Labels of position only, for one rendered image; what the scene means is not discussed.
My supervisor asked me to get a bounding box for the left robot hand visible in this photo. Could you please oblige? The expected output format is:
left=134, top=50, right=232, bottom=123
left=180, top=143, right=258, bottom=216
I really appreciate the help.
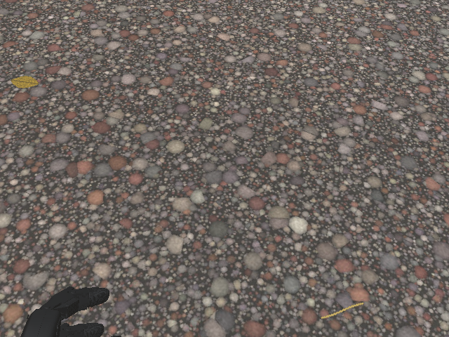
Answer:
left=21, top=286, right=121, bottom=337

